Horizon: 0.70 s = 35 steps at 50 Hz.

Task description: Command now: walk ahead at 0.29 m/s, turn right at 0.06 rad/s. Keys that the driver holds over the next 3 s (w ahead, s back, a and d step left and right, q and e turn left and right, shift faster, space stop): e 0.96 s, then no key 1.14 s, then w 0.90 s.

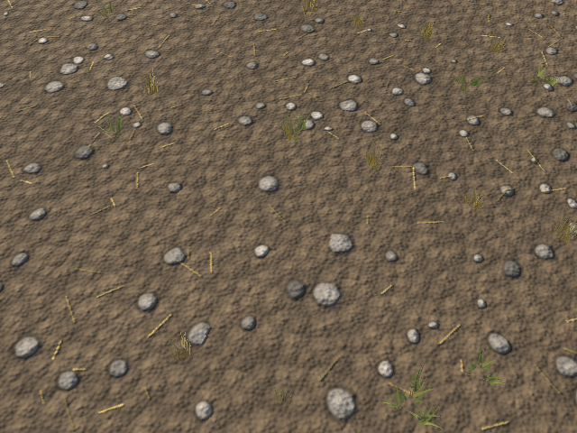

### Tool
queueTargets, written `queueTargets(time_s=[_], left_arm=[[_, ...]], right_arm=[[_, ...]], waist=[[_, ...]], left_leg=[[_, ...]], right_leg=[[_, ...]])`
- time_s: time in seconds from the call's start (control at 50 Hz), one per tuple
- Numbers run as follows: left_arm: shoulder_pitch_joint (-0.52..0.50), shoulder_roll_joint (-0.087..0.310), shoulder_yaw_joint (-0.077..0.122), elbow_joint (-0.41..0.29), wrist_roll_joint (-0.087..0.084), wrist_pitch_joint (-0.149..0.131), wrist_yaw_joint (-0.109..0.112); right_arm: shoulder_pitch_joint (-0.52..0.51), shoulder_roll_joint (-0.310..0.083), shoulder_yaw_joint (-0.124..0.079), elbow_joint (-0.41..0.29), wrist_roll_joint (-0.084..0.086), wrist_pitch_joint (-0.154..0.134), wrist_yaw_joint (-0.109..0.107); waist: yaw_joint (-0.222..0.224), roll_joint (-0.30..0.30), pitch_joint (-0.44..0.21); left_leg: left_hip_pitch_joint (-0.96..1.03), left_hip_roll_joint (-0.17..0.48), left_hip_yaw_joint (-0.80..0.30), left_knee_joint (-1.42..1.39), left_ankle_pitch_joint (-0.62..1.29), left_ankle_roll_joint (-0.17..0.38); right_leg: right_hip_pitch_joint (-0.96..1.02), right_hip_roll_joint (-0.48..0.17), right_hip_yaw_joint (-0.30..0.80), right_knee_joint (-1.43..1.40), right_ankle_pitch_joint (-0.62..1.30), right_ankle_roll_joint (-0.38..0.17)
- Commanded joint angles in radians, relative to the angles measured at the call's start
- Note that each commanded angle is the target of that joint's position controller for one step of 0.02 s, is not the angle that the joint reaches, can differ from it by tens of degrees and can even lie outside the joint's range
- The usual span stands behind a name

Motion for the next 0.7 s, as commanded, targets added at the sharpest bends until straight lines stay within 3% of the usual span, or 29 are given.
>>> queueTargets(time_s=[0.02,0.06,0.1,0.16,0.2,0.28,0.34,0.36,0.38,0.4,0.42,0.44,0.46,0.48,0.5,0.54,0.62,0.7], left_arm=[[0.051,0.099,0.028,-0.038,0.006,0.019,0.011],[0.095,0.07,0.027,-0.023,0.008,0.046,0.018],[0.061,0.058,0.027,-0.043,0.016,0.053,0.024],[-0.019,0.042,0.021,-0.082,0.023,0.052,0.013],[-0.073,0.033,0.016,-0.114,0.023,0.054,0.0],[-0.122,0.049,0.024,-0.171,0.025,0.066,-0.026],[-0.108,0.056,0.033,-0.199,0.022,0.07,-0.045],[-0.062,0.064,0.04,-0.194,0.022,0.066,-0.047],[0.011,0.115,0.061,-0.183,0.029,0.06,-0.037],[0.074,0.243,0.095,-0.191,0.041,0.059,-0.011],[0.085,0.277,0.094,-0.205,0.062,0.06,-0.01],[0.06,0.207,0.074,-0.223,0.052,0.056,-0.018],[-0.008,0.179,0.067,-0.237,0.04,0.053,-0.017],[-0.058,0.154,0.062,-0.243,0.022,0.058,-0.01],[-0.099,0.136,0.056,-0.253,0.014,0.067,-0.002],[-0.125,0.141,0.056,-0.27,0.031,0.079,0.01],[-0.102,0.165,0.069,-0.281,0.026,0.086,0.031],[-0.119,0.169,0.071,-0.3,0.03,0.102,0.035]], right_arm=[[0.058,-0.106,-0.034,-0.012,-0.007,-0.025,-0.002],[0.024,-0.107,-0.036,0.005,-0.021,-0.041,-0.009],[0.0,-0.109,-0.036,0.022,-0.026,-0.045,-0.026],[-0.004,-0.119,-0.037,0.037,-0.02,-0.027,-0.056],[0.015,-0.136,-0.041,0.052,-0.016,-0.012,-0.068],[0.038,-0.16,-0.051,0.071,0.003,0.024,-0.074],[0.021,-0.173,-0.058,0.068,0.023,0.046,-0.082],[0.009,-0.171,-0.058,0.066,0.031,0.051,-0.087],[0.049,-0.159,-0.056,0.076,0.028,0.051,-0.087],[0.051,-0.123,-0.044,0.043,-0.011,0.04,-0.082],[0.049,-0.08,-0.027,0.009,-0.033,0.034,-0.071],[0.015,-0.123,-0.037,0.029,-0.008,0.034,-0.056],[-0.013,-0.128,-0.04,0.021,0.017,0.038,-0.053],[-0.017,-0.123,-0.042,0.035,0.012,0.044,-0.063],[-0.024,-0.138,-0.05,0.033,0.0,0.053,-0.073],[0.004,-0.12,-0.049,0.038,-0.001,0.061,-0.077],[-0.003,-0.09,-0.037,0.036,0.003,0.055,-0.083],[-0.015,-0.104,-0.038,0.031,0.009,0.046,-0.072]], waist=[[-0.011,0.104,-0.16],[0.022,0.099,-0.155],[0.028,0.101,-0.129],[0.001,0.108,-0.113],[-0.028,0.098,-0.109],[-0.049,0.098,-0.097],[-0.032,0.105,-0.095],[-0.002,0.093,-0.116],[0.026,0.028,-0.166],[0.027,-0.19,-0.239],[0.003,-0.297,-0.351],[0.039,-0.135,-0.386],[0.016,-0.093,-0.299],[-0.008,-0.024,-0.228],[-0.026,-0.03,-0.186],[-0.054,-0.09,-0.182],[-0.035,-0.111,-0.21],[-0.018,-0.15,-0.196]], left_leg=[[0.245,0.273,-0.184,-0.234,0.608,0.176],[0.174,0.265,-0.103,-0.281,0.669,0.187],[0.166,0.261,-0.037,-0.304,0.673,0.18],[0.207,0.24,0.047,-0.309,0.604,0.156],[0.255,0.259,0.057,-0.303,0.579,0.158],[0.35,0.311,0.051,-0.228,0.556,0.15],[0.379,0.331,0.046,-0.11,0.587,0.116],[0.365,0.302,0.074,-0.018,0.622,0.083],[0.314,0.232,0.112,0.14,0.575,0.022],[0.079,0.125,0.147,0.43,0.197,-0.065],[-0.19,-0.057,0.022,0.685,-0.531,-0.112],[-0.222,-0.01,-0.136,0.77,-0.522,-0.098],[-0.266,0.015,-0.136,0.758,-0.44,-0.084],[-0.276,0.038,-0.129,0.696,-0.368,-0.087],[-0.252,0.052,-0.13,0.629,-0.308,-0.094],[-0.164,0.027,-0.113,0.564,-0.24,-0.109],[-0.123,0.009,-0.128,0.366,-0.185,-0.136],[-0.051,-0.007,-0.135,0.228,-0.16,-0.135]], right_leg=[[-0.158,-0.054,0.062,0.002,0.091,0.005],[-0.109,-0.032,0.058,-0.029,0.168,0.024],[-0.138,-0.028,0.065,-0.115,0.251,0.037],[-0.148,-0.029,0.032,-0.288,0.392,0.039],[-0.154,-0.025,0.013,-0.374,0.425,0.034],[-0.179,-0.007,-0.022,-0.46,0.327,0.003],[-0.144,0.027,-0.062,-0.548,0.247,-0.041],[-0.057,0.059,-0.085,-0.641,0.314,-0.065],[0.096,0.074,-0.049,-0.739,0.547,-0.104],[0.321,-0.121,0.232,-0.717,1.086,-0.204],[0.498,-0.313,0.574,-0.748,1.214,-0.427],[0.48,-0.288,0.511,-0.773,1.079,-0.413],[0.4,-0.24,0.41,-0.784,0.942,-0.361],[0.321,-0.185,0.35,-0.806,0.792,-0.305],[0.24,-0.154,0.321,-0.831,0.685,-0.276],[0.147,-0.104,0.287,-0.854,0.637,-0.262],[0.159,-0.087,0.308,-0.844,0.546,-0.253],[0.117,-0.073,0.378,-0.849,0.366,-0.237]])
